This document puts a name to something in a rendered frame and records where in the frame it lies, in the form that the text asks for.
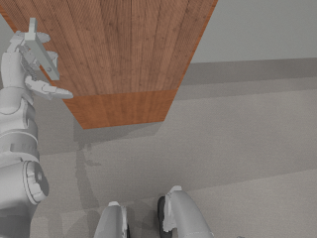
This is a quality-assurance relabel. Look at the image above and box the left robot hand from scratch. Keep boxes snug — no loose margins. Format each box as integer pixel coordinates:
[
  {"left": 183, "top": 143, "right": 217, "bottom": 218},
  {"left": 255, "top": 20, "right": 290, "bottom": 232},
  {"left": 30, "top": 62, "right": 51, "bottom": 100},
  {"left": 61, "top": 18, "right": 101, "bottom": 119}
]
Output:
[{"left": 1, "top": 30, "right": 73, "bottom": 100}]

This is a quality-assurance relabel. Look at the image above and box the robot left forearm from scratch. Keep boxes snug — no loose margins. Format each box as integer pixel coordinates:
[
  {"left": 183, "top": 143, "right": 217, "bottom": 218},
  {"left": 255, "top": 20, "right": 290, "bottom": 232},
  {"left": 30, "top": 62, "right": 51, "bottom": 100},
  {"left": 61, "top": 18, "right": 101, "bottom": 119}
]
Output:
[{"left": 0, "top": 86, "right": 40, "bottom": 168}]

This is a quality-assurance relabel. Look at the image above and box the cupboard door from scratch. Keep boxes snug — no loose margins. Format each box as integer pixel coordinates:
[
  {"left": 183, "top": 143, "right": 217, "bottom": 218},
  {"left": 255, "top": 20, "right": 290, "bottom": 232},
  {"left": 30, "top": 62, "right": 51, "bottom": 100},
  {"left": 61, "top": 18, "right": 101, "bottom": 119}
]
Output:
[{"left": 0, "top": 0, "right": 214, "bottom": 97}]

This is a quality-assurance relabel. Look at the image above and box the handle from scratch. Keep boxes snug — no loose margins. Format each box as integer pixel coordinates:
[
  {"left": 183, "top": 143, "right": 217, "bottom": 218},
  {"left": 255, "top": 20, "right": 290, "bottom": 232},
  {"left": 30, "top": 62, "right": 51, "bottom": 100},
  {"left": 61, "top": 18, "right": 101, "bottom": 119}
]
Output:
[{"left": 24, "top": 17, "right": 59, "bottom": 80}]

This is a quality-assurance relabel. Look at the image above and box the robot left upper arm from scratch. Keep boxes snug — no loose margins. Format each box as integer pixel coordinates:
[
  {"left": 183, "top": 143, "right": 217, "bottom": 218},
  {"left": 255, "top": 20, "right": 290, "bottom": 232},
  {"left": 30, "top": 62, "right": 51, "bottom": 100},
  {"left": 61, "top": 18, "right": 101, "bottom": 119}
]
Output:
[{"left": 0, "top": 161, "right": 50, "bottom": 238}]

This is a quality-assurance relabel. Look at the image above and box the left robot thigh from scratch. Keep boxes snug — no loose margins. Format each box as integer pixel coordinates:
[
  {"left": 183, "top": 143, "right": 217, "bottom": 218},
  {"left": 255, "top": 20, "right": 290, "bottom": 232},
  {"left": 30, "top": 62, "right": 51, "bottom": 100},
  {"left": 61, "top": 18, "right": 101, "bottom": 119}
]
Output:
[{"left": 93, "top": 204, "right": 128, "bottom": 238}]

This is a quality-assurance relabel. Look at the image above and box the robot right foot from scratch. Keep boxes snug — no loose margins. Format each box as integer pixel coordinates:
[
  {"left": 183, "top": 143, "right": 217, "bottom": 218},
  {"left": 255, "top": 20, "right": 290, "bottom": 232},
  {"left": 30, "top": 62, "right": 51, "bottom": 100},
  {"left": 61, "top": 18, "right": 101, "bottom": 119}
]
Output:
[{"left": 158, "top": 196, "right": 172, "bottom": 238}]

